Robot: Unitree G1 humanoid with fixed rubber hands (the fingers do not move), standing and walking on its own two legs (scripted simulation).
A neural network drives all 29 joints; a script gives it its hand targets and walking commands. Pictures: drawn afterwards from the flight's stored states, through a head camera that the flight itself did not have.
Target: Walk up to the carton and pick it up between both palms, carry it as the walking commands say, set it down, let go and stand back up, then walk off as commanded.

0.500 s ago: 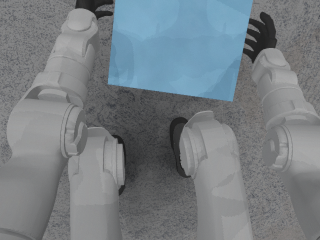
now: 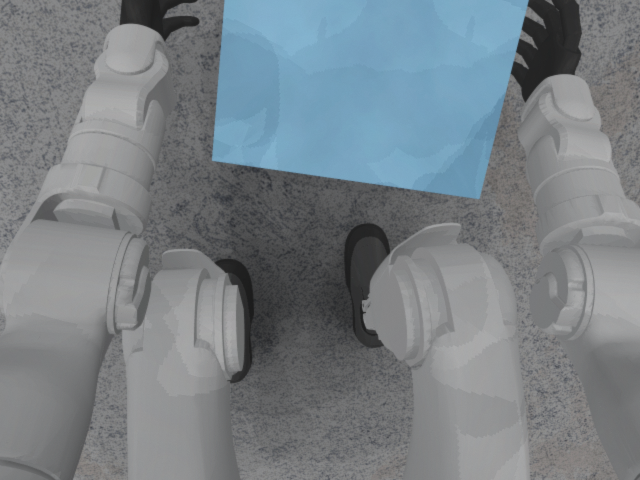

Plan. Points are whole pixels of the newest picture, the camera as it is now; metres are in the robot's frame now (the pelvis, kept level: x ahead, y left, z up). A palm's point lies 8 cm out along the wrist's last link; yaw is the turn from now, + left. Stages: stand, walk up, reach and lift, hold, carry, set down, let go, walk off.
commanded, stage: set down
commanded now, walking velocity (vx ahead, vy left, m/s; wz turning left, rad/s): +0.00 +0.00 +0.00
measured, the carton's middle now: (357, 60) +0.50 -0.11 -0.27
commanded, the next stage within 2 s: let go in 1.90 s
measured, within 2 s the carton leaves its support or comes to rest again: neither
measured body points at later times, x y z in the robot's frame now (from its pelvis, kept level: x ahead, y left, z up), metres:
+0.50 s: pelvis -0.01 +0.00 +0.00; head +0.34 -0.04 +0.28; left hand +0.54 +0.10 -0.16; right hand +0.46 -0.34 -0.14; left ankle +0.10 +0.12 -0.33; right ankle +0.13 -0.12 -0.33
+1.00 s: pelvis +0.00 +0.00 +0.12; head +0.37 -0.07 +0.35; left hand +0.56 +0.09 -0.05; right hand +0.46 -0.36 -0.03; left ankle +0.10 +0.12 -0.33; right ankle +0.13 -0.12 -0.33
